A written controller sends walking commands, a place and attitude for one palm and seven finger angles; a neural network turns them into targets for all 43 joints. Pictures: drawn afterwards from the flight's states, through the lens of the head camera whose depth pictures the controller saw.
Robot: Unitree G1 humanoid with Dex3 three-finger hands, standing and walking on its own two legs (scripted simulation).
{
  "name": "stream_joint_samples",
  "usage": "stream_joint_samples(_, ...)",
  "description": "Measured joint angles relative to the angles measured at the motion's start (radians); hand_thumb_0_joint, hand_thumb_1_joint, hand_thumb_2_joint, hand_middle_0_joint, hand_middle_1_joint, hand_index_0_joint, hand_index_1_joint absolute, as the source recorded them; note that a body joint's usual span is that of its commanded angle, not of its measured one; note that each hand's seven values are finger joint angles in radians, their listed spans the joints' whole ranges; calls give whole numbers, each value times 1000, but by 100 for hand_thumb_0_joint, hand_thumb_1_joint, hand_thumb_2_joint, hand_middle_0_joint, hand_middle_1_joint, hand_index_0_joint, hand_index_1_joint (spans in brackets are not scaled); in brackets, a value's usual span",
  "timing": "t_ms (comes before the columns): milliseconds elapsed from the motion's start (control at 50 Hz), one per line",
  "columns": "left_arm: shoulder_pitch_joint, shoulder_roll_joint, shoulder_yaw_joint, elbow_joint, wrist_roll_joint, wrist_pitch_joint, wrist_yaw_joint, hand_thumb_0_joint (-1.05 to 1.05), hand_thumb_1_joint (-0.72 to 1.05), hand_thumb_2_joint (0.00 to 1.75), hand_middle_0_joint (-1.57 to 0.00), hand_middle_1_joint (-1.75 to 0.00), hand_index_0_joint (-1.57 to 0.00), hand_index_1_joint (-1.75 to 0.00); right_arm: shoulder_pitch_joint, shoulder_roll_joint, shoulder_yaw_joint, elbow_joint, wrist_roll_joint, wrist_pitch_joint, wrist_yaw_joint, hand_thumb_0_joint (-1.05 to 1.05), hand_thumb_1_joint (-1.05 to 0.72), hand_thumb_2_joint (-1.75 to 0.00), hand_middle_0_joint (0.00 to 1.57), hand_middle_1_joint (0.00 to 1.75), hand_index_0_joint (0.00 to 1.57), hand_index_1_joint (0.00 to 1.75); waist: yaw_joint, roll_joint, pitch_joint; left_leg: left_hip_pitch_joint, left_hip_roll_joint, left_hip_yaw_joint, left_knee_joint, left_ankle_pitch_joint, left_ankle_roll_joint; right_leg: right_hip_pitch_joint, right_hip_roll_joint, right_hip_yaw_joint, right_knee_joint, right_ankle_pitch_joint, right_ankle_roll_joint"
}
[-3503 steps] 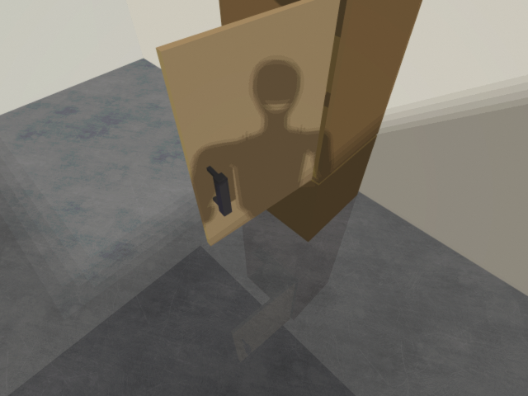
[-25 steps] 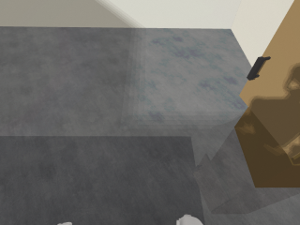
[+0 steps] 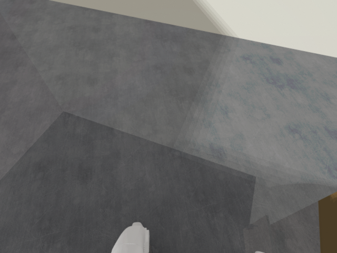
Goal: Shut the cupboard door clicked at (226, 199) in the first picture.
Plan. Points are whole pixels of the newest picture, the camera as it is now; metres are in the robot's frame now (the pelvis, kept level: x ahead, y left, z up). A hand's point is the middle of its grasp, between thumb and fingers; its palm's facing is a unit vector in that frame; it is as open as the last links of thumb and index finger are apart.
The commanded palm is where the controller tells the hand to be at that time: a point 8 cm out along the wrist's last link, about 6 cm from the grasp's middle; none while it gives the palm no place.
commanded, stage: walk to a spot facing it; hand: left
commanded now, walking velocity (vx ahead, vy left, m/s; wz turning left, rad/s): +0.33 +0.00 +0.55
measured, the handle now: out of the picture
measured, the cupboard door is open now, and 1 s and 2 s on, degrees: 17 17 17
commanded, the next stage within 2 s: turn to face it in 0.78 s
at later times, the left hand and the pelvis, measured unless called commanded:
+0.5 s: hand (97, 189) +0.29 +0.24 -0.14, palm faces +0.17 -0.96 -0.21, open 7.4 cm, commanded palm none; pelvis +0.20 +0.03 +0.00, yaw +10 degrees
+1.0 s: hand (107, 196) +0.28 +0.22 -0.18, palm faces +0.46 -0.85 -0.24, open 7.3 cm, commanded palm none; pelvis +0.36 +0.04 -0.01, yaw +25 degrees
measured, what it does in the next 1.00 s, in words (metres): walks ahead, turning left: left foot, then right foot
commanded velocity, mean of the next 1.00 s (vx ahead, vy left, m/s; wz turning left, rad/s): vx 0.18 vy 0.00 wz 0.29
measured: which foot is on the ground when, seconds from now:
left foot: up 0.00-0.10, down 0.12-0.60, up 0.62-1.00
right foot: down 0.00-0.12, up 0.14-0.58, down 0.60-1.00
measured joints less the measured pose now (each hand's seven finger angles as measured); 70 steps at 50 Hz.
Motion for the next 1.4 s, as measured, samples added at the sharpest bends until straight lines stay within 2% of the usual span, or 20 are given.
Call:
stream_joint_samples(80,49,12,4,26,2,8,-3,0,91,90,-20,-30,-20,-29,-64,10,15,-33,-2,-18,4,0,-91,-90,20,30,19,30,34,-24,30,81,-35,52,-182,-66,45,36,-40,-34,80,-88,40)
stream_joint_samples(120,84,13,5,41,-5,18,-10,0,91,90,-21,-30,-20,-29,-73,2,22,-63,-6,-43,3,0,-91,-90,20,30,19,30,32,-19,23,159,-62,59,-282,-36,82,-3,-85,-27,256,-149,49)
stream_joint_samples(140,86,16,5,48,-9,31,-18,0,91,90,-21,-30,-20,-29,-73,-3,20,-77,-6,-60,-3,0,-91,-90,20,30,19,30,20,-8,19,150,-64,51,-264,42,97,-65,-93,22,423,-169,45)
stream_joint_samples(180,42,39,8,48,-14,64,-23,1,91,90,-21,-30,-20,-29,-67,1,24,-81,2,-78,-22,0,-91,-90,20,30,19,30,18,-21,38,156,-89,44,-200,1,101,-207,-78,184,734,-165,34)
stream_joint_samples(240,-39,62,26,9,-7,68,-16,1,91,90,-20,-30,-20,-29,-23,9,37,-64,4,-79,-43,0,-91,-90,20,30,20,30,22,-30,34,222,-113,25,-252,-37,90,-387,-57,287,901,-89,27)
stream_joint_samples(320,-131,72,33,-58,4,56,-23,1,91,90,-20,-30,-20,-29,50,25,45,-17,4,-76,-55,0,-91,-90,20,30,20,30,8,-24,3,315,-130,-9,-369,-11,85,-526,-59,335,804,23,31)
stream_joint_samples(400,-195,71,30,-98,4,58,-31,0,91,90,-20,-30,-20,-29,127,46,44,28,6,-76,-56,0,-91,-90,20,30,20,30,-16,-21,-34,394,-141,-39,-465,-4,80,-581,-57,354,659,121,38)
stream_joint_samples(560,-258,61,14,-124,0,56,-38,0,91,90,-20,-30,-20,-29,241,70,36,90,4,-75,-55,0,-90,-90,20,30,20,30,-64,-25,-61,486,-137,-76,-507,-79,37,-465,3,332,296,165,34)
stream_joint_samples(620,-262,45,7,-127,3,28,-36,0,91,90,-20,-30,-20,-29,265,63,28,110,13,-69,-54,0,-90,-90,20,30,20,30,-68,-4,-51,444,-118,-102,-344,-178,24,-375,40,302,197,140,-10)
stream_joint_samples(680,-253,16,-8,-125,0,13,-23,0,91,90,-20,-30,-20,-29,248,49,15,118,17,-49,-55,0,-90,-90,20,30,20,30,-75,15,-25,280,-114,-103,66,-266,25,-322,32,246,207,82,-42)
stream_joint_samples(720,-229,0,-10,-117,-5,14,-13,0,91,90,-20,-30,-20,-29,230,39,8,114,16,-37,-52,1,-91,-90,20,30,20,30,-70,11,-22,183,-99,-79,231,-226,10,-270,21,213,165,80,-40)
stream_joint_samples(780,-187,-9,6,-101,-16,9,5,-1,93,90,-21,-30,-21,-30,187,23,0,93,13,-22,-45,1,-91,-90,20,30,20,30,-59,5,-22,77,-67,-59,287,-159,-11,-203,10,167,102,77,-38)
stream_joint_samples(900,-129,39,14,-59,-9,24,15,-2,94,90,-21,-30,-20,-29,67,-2,-3,30,7,-1,-31,0,-91,-90,20,30,19,30,-40,-6,-8,17,-24,-15,85,-67,-26,-113,-3,79,64,33,-20)
stream_joint_samples(960,-98,51,10,-38,-4,30,15,-1,93,90,-20,-30,-20,-29,5,-8,6,6,7,-6,-32,0,-91,-90,20,30,19,30,-10,-15,4,68,-29,3,-86,-52,-13,-91,-13,61,95,-9,-4)
stream_joint_samples(1020,-43,51,-2,-12,-10,40,18,-1,92,90,-20,-30,-20,-29,-37,-9,24,-15,2,-36,-36,0,-91,-90,19,30,19,30,25,-14,-2,189,-40,10,-292,101,10,-94,-17,79,182,-73,17)
stream_joint_samples(1040,-31,52,-7,2,-16,48,21,-1,92,90,-20,-30,-20,-29,-47,-3,29,-18,0,-51,-41,0,-91,-90,19,30,19,30,28,-18,-8,202,-41,15,-293,58,25,-115,-22,105,241,-97,17)
stream_joint_samples(1100,-33,54,-17,32,-24,84,29,0,92,90,-20,-30,-20,-29,-79,32,56,-19,3,-62,-60,0,-91,-90,20,30,19,30,50,-48,0,231,-45,47,-260,-40,49,-204,-2,262,461,-252,9)
stream_joint_samples(1160,-49,38,-12,38,-22,114,15,0,92,90,-20,-30,-20,-29,-95,57,74,-27,3,-51,-74,0,-91,-90,20,30,20,30,57,-33,1,268,-21,72,-289,-39,43,-298,28,325,611,-250,10)
stream_joint_samples(1260,-82,28,12,-3,-13,136,-13,0,91,90,-20,-30,-20,-29,-86,79,76,-26,2,-20,-72,0,-90,-90,20,30,20,30,55,0,-3,307,19,112,-333,-28,34,-392,34,320,637,-170,16)
stream_joint_samples(1400,-103,45,41,-65,-7,128,-30,0,91,90,-20,-30,-20,-29,-25,45,33,-1,5,12,-66,0,-90,-90,21,30,20,30,37,31,-20,306,77,174,-273,-71,-8,-336,53,273,395,-16,13)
